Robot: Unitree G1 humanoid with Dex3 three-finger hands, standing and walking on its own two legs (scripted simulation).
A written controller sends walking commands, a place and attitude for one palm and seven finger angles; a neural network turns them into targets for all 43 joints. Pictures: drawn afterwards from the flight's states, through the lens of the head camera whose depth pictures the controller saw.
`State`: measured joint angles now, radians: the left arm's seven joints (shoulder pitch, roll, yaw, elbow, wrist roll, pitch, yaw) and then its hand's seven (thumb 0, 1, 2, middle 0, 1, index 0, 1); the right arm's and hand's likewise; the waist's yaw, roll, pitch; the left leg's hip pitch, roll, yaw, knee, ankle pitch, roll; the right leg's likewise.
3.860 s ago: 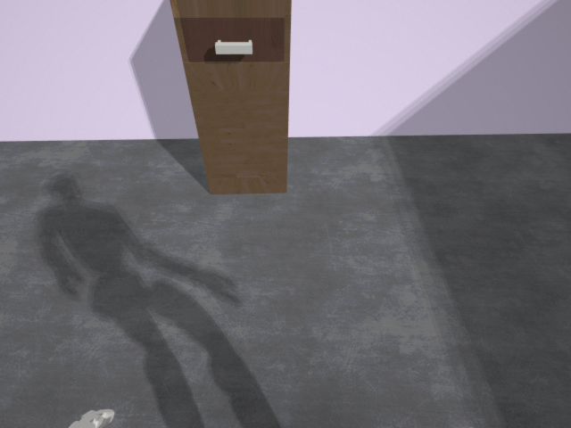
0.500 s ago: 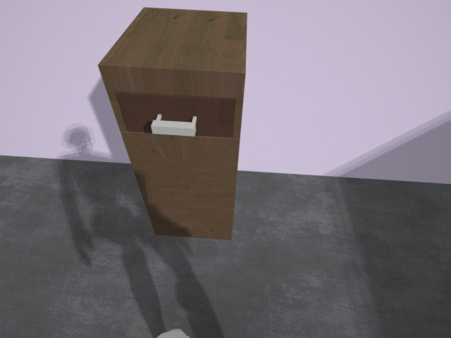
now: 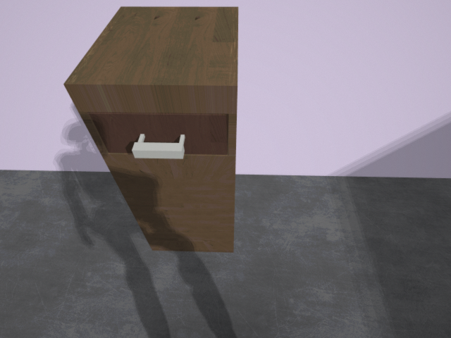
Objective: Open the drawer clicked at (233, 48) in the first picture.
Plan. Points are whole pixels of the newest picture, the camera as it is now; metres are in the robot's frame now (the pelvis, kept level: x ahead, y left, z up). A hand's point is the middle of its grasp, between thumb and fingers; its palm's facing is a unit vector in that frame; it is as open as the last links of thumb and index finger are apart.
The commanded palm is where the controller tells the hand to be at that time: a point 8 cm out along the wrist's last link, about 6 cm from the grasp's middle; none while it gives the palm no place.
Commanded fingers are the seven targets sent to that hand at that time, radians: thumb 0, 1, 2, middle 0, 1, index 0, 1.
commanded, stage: come to a stop and stand still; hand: left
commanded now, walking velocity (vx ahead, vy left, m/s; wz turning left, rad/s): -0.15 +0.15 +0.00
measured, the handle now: (160, 144) +0.55 +0.20 -0.02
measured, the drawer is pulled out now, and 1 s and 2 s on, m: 0.00 0.00 0.00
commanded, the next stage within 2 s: look again from close up in 1.00 s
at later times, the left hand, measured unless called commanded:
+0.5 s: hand out of the picture -0.03 +0.22 -0.17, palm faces +0.10 -0.97 -0.20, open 7.4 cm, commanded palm none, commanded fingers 0.00 0.90 0.90 -0.20 -0.30 -0.20 -0.30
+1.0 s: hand out of the picture -0.10 +0.18 -0.16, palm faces +0.04 -0.98 -0.17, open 7.3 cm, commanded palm none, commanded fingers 0.00 0.90 0.90 -0.20 -0.30 -0.20 -0.30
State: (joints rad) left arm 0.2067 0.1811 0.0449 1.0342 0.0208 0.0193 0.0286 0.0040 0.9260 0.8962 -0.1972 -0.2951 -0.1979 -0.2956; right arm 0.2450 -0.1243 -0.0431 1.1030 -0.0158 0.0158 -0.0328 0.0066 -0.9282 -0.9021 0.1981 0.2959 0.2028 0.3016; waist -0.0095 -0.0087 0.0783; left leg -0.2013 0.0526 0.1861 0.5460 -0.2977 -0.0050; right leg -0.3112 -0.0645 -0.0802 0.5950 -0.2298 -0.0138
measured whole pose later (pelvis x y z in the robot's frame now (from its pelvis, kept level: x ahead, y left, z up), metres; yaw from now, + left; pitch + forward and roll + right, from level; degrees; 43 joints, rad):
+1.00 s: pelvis -0.09 +0.02 +0.01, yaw +0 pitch -1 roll +0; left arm 0.28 0.13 0.00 1.14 0.01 0.01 0.03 0.01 0.92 0.90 -0.20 -0.30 -0.20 -0.30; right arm 0.29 -0.13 0.00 1.16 -0.01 0.00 -0.03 0.01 -0.91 -0.90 0.20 0.30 0.20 0.30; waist 0.00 0.00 0.03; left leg -0.19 0.04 0.06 0.42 -0.21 -0.02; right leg -0.21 -0.01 -0.02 0.44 -0.21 -0.01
